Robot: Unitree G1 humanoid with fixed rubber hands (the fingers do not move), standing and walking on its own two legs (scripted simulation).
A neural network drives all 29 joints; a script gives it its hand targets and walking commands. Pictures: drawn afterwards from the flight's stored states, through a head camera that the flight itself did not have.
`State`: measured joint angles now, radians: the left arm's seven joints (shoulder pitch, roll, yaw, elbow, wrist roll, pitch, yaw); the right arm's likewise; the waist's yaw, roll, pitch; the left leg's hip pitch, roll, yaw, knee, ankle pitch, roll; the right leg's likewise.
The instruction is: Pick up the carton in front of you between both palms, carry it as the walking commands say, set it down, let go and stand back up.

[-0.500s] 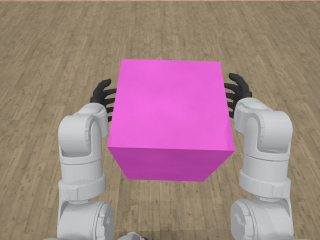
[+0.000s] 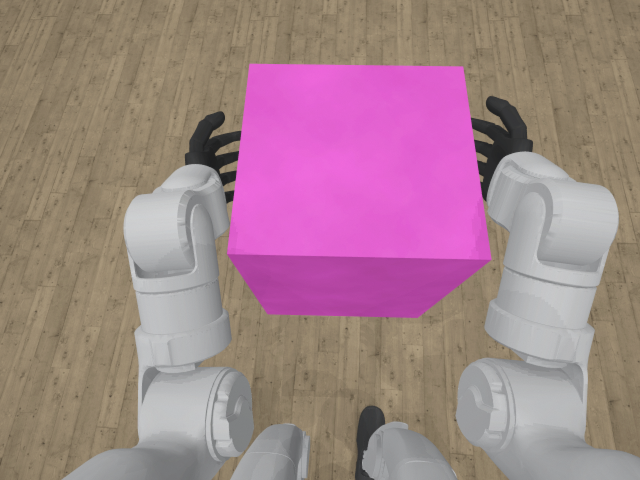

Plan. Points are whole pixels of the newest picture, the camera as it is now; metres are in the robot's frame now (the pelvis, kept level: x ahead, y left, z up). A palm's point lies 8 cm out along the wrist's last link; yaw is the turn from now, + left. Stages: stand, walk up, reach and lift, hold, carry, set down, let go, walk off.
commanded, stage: carry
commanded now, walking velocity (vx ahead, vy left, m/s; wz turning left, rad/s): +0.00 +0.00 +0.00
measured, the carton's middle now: (347, 212) +0.40 +0.01 +0.04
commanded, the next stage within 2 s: none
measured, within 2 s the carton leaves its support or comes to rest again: neither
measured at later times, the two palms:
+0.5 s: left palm (207, 79) +0.52 +0.17 +0.14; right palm (483, 83) +0.51 -0.13 +0.14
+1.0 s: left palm (208, 100) +0.49 +0.16 +0.14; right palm (494, 98) +0.49 -0.14 +0.14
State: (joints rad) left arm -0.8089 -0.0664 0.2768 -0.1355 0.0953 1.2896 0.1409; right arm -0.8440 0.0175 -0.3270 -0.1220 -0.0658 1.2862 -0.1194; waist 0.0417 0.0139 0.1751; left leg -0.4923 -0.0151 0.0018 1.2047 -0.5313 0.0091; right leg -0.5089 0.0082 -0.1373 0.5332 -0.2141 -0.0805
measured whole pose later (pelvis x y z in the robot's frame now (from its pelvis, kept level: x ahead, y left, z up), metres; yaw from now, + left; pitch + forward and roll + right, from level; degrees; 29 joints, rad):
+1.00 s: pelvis +0.14 +0.02 +0.01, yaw -1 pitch +1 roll +0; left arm -0.64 -0.01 0.18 0.18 0.06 1.24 0.13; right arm -0.67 0.00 -0.21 0.21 -0.07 1.20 -0.11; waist 0.00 0.00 -0.08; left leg -0.31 0.01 0.07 0.59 -0.37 0.02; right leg -0.25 -0.01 -0.04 0.56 -0.42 -0.01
